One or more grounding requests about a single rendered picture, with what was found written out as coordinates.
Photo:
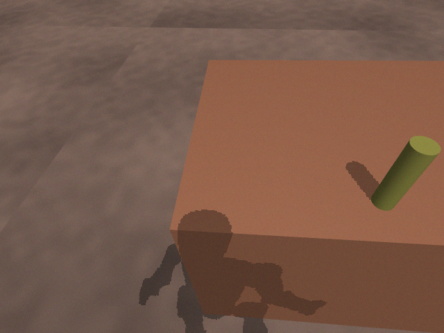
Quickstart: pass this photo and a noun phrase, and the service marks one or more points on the can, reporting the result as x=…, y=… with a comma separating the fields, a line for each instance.
x=416, y=156

